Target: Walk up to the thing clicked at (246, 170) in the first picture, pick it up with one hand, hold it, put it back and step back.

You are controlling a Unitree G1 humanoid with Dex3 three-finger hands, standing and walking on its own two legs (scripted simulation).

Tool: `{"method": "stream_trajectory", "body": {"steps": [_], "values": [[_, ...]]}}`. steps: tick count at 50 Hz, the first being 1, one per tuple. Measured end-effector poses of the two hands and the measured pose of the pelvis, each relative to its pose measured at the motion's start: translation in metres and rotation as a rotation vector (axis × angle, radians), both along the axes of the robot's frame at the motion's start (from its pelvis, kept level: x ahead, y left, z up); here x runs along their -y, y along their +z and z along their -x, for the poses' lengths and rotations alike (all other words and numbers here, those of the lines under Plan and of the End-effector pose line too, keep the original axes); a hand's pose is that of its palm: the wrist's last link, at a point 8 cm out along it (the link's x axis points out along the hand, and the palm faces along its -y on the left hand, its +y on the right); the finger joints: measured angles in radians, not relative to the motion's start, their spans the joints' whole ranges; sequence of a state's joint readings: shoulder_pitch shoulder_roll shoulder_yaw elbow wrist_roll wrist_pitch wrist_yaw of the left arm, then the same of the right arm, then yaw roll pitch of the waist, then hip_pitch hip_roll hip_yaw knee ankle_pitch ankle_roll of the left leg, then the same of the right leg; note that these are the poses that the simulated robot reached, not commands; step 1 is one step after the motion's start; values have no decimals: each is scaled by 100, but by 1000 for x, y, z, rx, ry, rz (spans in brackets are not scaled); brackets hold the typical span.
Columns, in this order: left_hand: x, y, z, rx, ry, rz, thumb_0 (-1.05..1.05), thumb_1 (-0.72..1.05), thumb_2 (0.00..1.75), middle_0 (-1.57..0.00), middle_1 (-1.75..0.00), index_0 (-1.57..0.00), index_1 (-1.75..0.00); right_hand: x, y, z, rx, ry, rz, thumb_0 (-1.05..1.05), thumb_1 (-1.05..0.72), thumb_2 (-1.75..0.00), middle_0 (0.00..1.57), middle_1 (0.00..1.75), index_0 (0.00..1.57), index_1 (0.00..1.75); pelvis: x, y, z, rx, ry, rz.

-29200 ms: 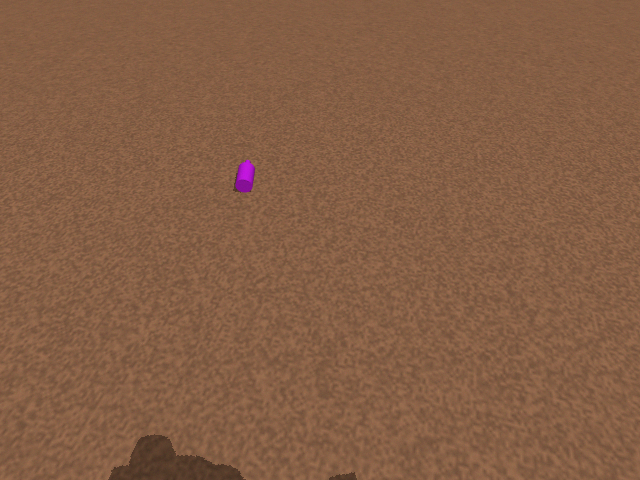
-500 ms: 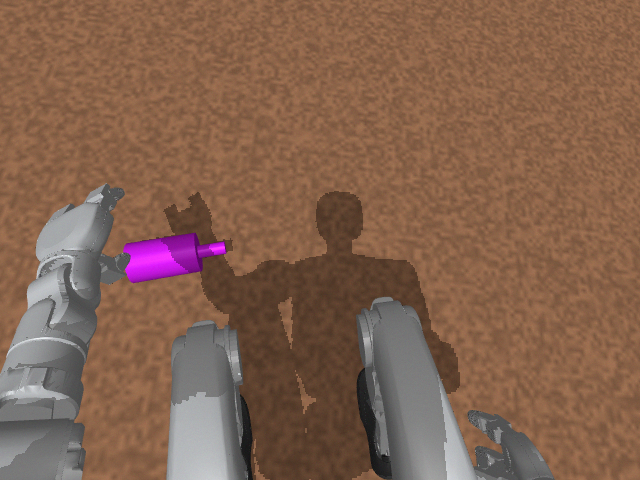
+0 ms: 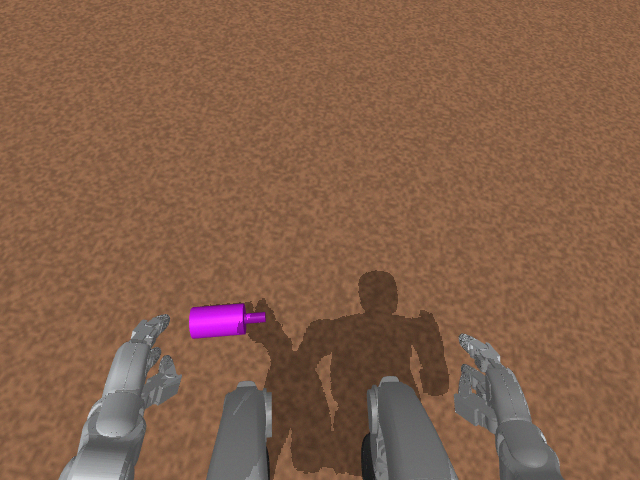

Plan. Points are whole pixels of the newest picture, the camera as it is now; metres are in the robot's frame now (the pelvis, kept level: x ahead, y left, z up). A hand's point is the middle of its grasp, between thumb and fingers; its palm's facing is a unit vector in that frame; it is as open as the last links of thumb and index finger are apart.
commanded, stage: home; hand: left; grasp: from above
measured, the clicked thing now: (229, 319) +0.48 +0.21 -0.56
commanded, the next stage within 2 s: none
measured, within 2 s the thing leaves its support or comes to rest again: neither
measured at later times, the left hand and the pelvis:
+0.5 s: hand (128, 394) +0.22 +0.19 +0.07, palm faces +0.10 -0.98 -0.20, open 7.4 cm; pelvis +0.06 +0.00 +0.11, yaw +2 degrees
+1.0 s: hand (130, 399) +0.22 +0.19 +0.07, palm faces +0.09 -0.98 -0.20, open 7.4 cm; pelvis +0.06 +0.00 +0.11, yaw +2 degrees
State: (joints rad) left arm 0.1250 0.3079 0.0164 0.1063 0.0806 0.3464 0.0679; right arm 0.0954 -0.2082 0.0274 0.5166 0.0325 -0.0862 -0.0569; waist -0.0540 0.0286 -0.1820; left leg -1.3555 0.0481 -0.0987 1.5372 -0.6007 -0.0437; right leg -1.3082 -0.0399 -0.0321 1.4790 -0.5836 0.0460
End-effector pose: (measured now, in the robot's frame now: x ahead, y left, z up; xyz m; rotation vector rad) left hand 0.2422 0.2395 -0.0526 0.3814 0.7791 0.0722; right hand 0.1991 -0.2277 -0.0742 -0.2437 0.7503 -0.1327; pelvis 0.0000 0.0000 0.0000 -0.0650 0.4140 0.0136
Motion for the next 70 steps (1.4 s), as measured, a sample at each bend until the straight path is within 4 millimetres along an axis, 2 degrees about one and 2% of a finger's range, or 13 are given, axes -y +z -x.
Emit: {"method": "stream_trajectory", "body": {"steps": [12, 17, 21, 28, 34, 56, 70], "values": [[7, 96, 22, -29, 170, 150, 1, 90, 90, -20, -30, -20, -30, 4, 82, 17, 26, -104, 37, 1, -90, -90, 20, 30, 20, 30, 0, 79, -39, 119, 15, -7], [6, 131, 30, -7, 178, 166, 1, 90, 90, -20, -30, -20, -30, 9, 111, 11, 85, -125, 59, 1, -90, -90, 20, 30, 20, 30, -2, 100, -52, 164, 19, -10], [4, 146, 36, 4, 178, 167, 1, 90, 90, -20, -30, -20, -30, 10, 126, -1, 140, -116, 67, 1, -90, -90, 20, 30, 20, 30, -3, 109, -58, 190, 22, -13], [3, 148, 46, -8, 185, 177, 1, 90, 90, -20, -30, -20, -30, 7, 140, -24, 211, -66, 68, 1, -90, -90, 20, 30, 20, 30, -3, 113, -60, 218, 29, -19], [4, 145, 48, -10, 189, 183, 1, 90, 90, -20, -30, -20, -30, 3, 142, -32, 223, -34, 67, 1, -90, -90, 20, 30, 20, 30, -2, 114, -59, 227, 33, -21], [6, 148, 47, -4, 170, 172, 1, 90, 90, -20, -30, -20, -30, 7, 131, -6, 162, -66, 61, 1, -90, -90, 20, 30, 21, 30, -1, 115, -55, 241, 25, -22], [8, 147, 48, -6, 169, 177, 1, 90, 90, -20, -29, -20, -30, 9, 133, -11, 178, -65, 70, 1, -90, -90, 20, 30, 21, 30, 0, 114, -54, 237, 25, -22]]}}
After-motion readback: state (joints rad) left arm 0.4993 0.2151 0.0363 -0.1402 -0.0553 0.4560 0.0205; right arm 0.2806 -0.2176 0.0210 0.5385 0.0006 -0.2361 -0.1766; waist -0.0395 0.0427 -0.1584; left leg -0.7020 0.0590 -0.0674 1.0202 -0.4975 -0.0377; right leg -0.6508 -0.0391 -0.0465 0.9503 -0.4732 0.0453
